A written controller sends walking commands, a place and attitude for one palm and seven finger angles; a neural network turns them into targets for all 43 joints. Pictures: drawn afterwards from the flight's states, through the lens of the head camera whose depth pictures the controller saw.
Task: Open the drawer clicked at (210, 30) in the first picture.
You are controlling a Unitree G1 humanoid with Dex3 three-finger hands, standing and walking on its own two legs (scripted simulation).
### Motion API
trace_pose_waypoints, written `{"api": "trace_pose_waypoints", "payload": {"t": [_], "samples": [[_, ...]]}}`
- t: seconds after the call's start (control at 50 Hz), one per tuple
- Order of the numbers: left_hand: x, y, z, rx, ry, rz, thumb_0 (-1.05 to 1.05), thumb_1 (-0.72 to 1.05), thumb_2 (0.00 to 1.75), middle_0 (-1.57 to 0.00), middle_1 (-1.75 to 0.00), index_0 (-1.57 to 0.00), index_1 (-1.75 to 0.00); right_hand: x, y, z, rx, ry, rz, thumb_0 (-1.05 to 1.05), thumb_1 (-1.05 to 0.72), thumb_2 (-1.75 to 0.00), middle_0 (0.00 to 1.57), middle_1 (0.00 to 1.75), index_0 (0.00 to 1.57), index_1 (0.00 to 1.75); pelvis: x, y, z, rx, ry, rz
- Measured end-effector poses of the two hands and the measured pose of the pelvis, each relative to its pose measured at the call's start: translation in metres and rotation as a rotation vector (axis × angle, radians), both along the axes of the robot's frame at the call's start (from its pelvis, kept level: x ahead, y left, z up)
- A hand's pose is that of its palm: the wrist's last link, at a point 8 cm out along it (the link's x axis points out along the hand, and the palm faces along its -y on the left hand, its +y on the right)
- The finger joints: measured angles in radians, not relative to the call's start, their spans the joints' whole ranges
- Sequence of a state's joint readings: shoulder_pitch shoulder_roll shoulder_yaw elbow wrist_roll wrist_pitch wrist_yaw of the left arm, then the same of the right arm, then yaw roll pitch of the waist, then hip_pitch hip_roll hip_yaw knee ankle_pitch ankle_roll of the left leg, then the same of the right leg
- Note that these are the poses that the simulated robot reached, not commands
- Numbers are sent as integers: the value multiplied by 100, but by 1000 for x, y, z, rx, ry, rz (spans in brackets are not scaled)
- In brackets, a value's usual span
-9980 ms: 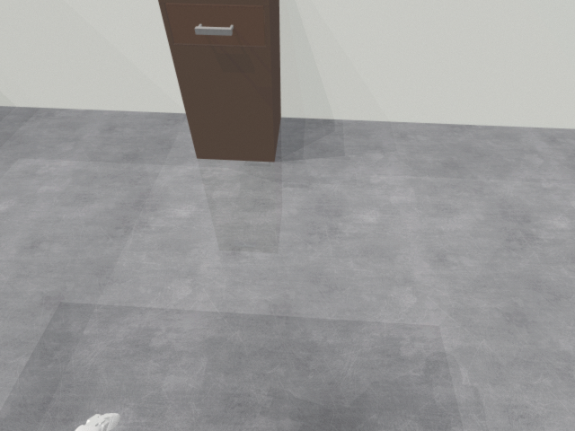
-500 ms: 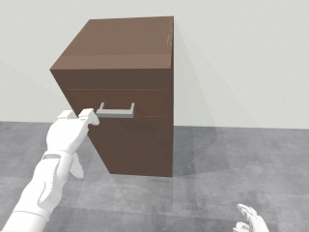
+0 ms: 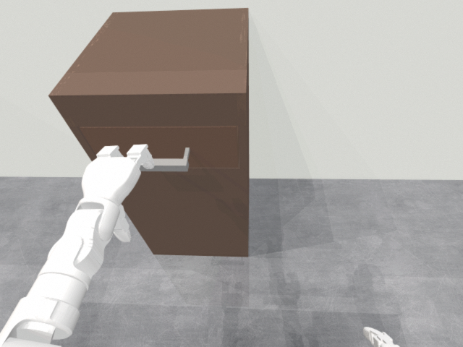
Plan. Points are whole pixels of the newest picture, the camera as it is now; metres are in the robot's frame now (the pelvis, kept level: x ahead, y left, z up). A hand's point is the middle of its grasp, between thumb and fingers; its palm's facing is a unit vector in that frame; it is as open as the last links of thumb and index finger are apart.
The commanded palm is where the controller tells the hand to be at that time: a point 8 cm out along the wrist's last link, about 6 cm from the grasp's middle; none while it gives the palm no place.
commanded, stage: move the hooked fingers above the handle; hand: left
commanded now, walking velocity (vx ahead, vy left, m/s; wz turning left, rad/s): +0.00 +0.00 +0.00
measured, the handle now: (160, 158) +0.55 +0.23 -0.05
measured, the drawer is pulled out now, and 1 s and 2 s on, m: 0.00 0.00 0.00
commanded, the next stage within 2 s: lower the fingers behind the handle in 1.66 s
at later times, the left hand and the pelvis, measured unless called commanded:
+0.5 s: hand (136, 175) +0.43 +0.23 +0.03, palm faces -0.04 -0.04 -1.00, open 13.8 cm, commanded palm +0.41 +0.24 +0.09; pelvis +0.00 +0.01 -0.01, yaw -1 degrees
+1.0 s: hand (148, 158) +0.49 +0.23 +0.01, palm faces -0.05 -0.04 -1.00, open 13.8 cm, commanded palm +0.48 +0.23 +0.06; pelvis -0.01 +0.02 -0.03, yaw -3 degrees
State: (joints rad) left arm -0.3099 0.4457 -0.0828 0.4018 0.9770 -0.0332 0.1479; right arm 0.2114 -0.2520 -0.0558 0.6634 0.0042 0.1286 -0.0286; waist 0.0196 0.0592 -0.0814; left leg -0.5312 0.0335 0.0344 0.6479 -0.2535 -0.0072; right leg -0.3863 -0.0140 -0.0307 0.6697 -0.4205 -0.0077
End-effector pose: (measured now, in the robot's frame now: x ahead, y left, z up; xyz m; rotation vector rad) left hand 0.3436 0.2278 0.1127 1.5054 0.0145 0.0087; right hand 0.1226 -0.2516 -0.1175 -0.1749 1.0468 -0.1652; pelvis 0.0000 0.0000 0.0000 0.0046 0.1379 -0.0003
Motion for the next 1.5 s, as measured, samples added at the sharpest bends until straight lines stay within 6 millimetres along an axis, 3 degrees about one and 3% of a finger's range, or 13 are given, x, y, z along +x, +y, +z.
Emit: {"api": "trace_pose_waypoints", "payload": {"t": [0.54, 0.74, 1.0, 1.14, 1.28, 1.5], "samples": [[67, 6, -25, 22, 24, -3, 0, -49, 30, -32, -120, -32, -120, -74, -12, -13, -42, 171, -134, 1, -90, -90, 20, 30, 20, 30, -1, 7, -12, -16, 98, -17], [85, 13, -38, 43, 52, 20, 0, -49, 30, -32, -120, -32, -120, -105, -7, -17, -54, 238, -167, 1, -90, -90, 20, 30, 20, 30, -6, 12, -17, -27, 131, -15], [133, 3, -48, 31, 44, 25, 0, -49, 30, -32, -120, -32, -120, -157, 1, -18, -89, 335, -234, 1, -90, -90, 21, 30, 20, 30, -11, 20, -29, -42, 216, -33], [136, 6, -56, 23, 71, 25, 0, -49, 30, -32, -120, -32, -120, -181, 12, -17, -75, 405, -267, 1, -90, -90, 21, 30, 20, 30, -8, 25, -29, -45, 226, -47], [131, 7, -53, 20, 42, 6, 0, -49, 30, -32, -120, -32, -120, -180, 19, -19, -58, 420, -259, 1, -90, -90, 21, 30, 20, 30, -6, 27, -28, -48, 219, -40], [131, -4, -48, 27, 55, 17, 0, -49, 30, -32, -120, -32, -120, -148, 12, -19, -64, 330, -221, 1, -90, -90, 21, 30, 20, 30, -9, 25, -26, -47, 208, -27]]}}
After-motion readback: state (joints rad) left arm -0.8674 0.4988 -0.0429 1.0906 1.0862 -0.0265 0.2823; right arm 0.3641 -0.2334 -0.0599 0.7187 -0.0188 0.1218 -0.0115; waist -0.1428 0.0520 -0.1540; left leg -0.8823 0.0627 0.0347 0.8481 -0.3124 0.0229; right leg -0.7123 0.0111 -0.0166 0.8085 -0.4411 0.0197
